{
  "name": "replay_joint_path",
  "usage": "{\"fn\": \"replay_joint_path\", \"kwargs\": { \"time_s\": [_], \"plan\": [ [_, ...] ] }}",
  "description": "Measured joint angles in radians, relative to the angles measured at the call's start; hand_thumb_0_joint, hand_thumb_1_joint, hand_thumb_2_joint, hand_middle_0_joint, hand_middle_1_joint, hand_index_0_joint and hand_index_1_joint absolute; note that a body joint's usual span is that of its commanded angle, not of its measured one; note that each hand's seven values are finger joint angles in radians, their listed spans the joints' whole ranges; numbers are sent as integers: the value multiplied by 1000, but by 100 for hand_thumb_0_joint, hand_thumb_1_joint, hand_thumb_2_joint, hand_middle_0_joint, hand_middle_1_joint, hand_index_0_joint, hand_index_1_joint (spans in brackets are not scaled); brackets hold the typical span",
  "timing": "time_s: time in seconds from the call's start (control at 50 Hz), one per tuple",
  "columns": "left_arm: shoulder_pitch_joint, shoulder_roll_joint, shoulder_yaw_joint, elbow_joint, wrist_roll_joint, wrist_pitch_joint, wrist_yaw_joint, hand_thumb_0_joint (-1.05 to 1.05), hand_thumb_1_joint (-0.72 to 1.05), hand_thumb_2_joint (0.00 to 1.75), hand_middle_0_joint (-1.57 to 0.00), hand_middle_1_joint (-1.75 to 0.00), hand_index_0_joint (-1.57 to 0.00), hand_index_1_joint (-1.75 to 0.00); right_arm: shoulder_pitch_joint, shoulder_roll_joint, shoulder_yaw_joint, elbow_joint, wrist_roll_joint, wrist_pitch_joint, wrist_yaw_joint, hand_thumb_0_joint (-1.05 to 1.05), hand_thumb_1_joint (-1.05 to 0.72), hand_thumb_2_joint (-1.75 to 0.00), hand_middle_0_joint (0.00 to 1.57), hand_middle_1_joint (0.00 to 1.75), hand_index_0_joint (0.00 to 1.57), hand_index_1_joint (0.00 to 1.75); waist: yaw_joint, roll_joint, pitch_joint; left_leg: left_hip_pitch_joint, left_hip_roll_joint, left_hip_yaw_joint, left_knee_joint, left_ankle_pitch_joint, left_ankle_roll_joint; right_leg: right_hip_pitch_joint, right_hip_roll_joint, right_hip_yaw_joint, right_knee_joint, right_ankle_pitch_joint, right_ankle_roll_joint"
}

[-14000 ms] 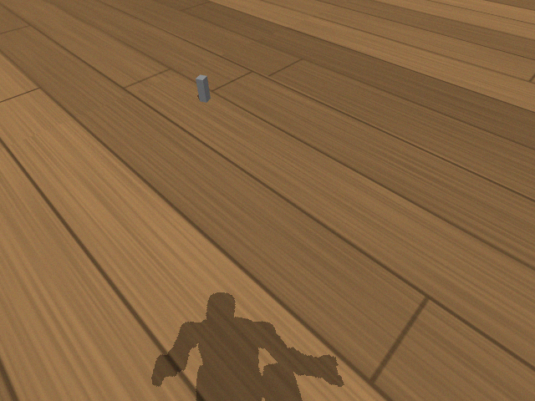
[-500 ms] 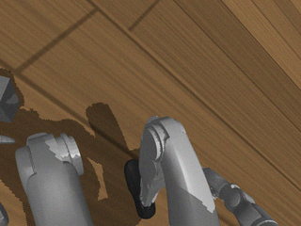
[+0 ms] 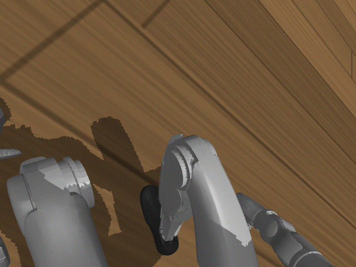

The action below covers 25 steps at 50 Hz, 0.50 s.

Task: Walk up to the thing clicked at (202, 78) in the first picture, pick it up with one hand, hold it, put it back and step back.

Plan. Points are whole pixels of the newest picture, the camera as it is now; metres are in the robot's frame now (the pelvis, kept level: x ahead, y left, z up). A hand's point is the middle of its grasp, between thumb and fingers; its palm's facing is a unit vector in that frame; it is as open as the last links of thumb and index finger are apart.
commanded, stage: rest palm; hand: left
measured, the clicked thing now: out of the picture +0.43 +0.30 -0.19
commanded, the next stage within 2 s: close in 0.16 s
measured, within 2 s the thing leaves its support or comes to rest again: leaves its support in 1.94 s
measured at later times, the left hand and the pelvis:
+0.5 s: hand out of the picture +0.41 +0.30 -0.17, palm faces +0.37 -0.93 +0.00, open 13.4 cm; pelvis +0.00 +0.00 +0.00, yaw -1 degrees
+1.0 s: hand out of the picture +0.42 +0.30 -0.17, palm faces +0.38 -0.92 +0.00, open 9.9 cm; pelvis +0.00 +0.01 +0.00, yaw -2 degrees
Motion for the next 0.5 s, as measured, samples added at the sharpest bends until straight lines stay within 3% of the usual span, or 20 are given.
{"fn": "replay_joint_path", "kwargs": {
  "time_s": [0.3,0.5],
  "plan": [
    [-4,21,-6,20,14,-24,50,-1,-23,25,-7,-10,-6,-12,-13,8,29,-12,-11,9,1,0,-91,-90,20,30,20,30,-5,-21,17,5,5,-19,11,-12,1,6,10,-12,-5,1,4],
    [-16,43,-7,19,24,-26,71,-1,-2,38,-25,-26,-24,-27,-13,8,36,-12,-14,17,1,0,-90,-90,20,30,20,30,-5,-27,25,5,6,-25,13,-14,7,13,14,-18,-13,2,5]
  ]
}}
